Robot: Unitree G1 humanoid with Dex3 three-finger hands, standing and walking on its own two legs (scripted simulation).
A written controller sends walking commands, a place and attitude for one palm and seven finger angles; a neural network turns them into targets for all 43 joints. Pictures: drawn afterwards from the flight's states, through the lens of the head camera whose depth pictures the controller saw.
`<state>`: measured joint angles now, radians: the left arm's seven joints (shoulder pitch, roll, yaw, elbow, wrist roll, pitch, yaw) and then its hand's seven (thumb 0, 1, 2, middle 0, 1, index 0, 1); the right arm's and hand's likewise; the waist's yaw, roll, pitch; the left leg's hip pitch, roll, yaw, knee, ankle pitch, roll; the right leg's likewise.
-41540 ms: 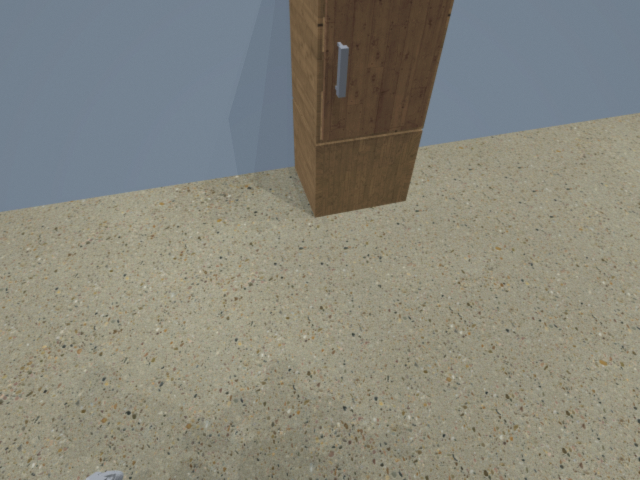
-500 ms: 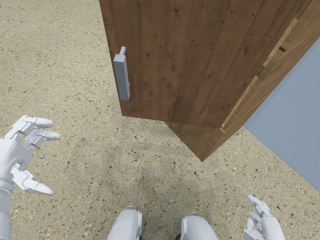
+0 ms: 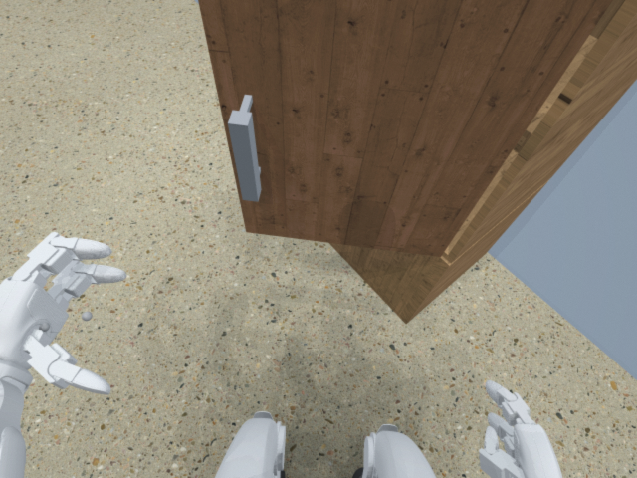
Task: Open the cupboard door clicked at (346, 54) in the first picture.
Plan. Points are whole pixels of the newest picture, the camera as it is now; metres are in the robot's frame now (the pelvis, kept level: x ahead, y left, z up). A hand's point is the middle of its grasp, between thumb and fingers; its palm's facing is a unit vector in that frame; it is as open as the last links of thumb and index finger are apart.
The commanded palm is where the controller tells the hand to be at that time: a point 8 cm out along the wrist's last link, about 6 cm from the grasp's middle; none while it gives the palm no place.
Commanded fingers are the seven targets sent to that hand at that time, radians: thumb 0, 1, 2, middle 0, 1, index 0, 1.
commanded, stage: move the hooked fingers beside the handle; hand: left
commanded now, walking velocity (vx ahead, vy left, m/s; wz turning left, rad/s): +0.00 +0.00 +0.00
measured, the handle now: (249, 150) +0.55 +0.14 +0.03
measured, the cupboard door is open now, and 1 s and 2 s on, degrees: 44 44 44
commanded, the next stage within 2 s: none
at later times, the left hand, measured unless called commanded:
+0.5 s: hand (127, 258) +0.35 +0.26 +0.04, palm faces -0.06 -1.00 -0.04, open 14.0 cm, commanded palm +0.34 +0.30 +0.05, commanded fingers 0.00 -0.50 0.30 -0.30 -1.20 -0.30 -1.20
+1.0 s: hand (158, 215) +0.42 +0.24 +0.04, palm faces -0.07 -1.00 -0.02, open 14.0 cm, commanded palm +0.41 +0.28 +0.04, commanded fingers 0.00 -0.50 0.30 -0.30 -1.20 -0.30 -1.20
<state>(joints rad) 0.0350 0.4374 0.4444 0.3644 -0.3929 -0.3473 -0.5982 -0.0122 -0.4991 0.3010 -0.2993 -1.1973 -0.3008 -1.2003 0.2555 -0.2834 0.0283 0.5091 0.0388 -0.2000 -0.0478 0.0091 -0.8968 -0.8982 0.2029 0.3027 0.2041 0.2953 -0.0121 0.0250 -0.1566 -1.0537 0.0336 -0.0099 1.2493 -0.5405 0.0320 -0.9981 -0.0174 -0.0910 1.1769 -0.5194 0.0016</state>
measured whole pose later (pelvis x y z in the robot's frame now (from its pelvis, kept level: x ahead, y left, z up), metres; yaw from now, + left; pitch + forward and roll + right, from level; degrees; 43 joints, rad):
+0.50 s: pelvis +0.00 -0.01 +0.00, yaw -1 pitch +21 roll -3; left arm -0.24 0.47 0.44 0.59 -0.32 -0.34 -0.54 -0.01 -0.50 0.30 -0.30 -1.20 -0.30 -1.20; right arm 0.29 -0.29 0.03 0.55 0.04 -0.14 -0.06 0.01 -0.90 -0.90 0.20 0.30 0.20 0.30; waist -0.05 0.02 -0.15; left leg -1.08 0.04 0.00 1.25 -0.54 0.02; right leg -1.03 -0.01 -0.08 1.18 -0.52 -0.01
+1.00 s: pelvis +0.00 -0.01 -0.01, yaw -1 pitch +23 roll -3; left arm -0.54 0.51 0.44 0.88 -0.23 -0.39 -0.52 -0.01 -0.50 0.30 -0.30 -1.20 -0.30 -1.20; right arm 0.30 -0.29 0.03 0.59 0.03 -0.06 -0.04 0.01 -0.90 -0.90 0.20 0.30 0.20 0.30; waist -0.08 0.01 -0.15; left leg -1.13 0.05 0.00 1.27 -0.55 0.02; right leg -1.09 0.00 -0.08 1.21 -0.52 -0.01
